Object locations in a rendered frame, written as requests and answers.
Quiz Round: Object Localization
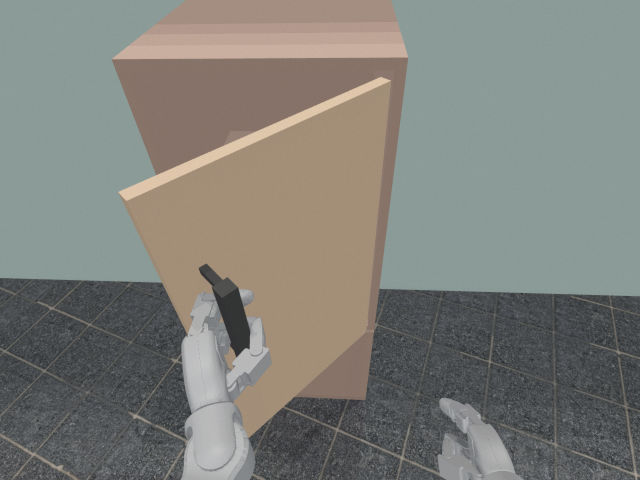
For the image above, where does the left robot hand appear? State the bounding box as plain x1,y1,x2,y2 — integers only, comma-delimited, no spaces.
181,289,272,414

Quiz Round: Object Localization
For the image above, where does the right robot hand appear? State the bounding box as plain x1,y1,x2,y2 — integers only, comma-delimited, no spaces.
437,398,516,480

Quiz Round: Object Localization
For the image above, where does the robot left forearm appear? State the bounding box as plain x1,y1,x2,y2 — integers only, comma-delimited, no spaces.
181,401,255,480

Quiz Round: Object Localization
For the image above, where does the cupboard door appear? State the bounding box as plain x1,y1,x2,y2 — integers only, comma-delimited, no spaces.
118,77,391,438

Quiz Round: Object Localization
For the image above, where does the handle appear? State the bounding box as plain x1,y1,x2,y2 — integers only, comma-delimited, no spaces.
199,264,250,358

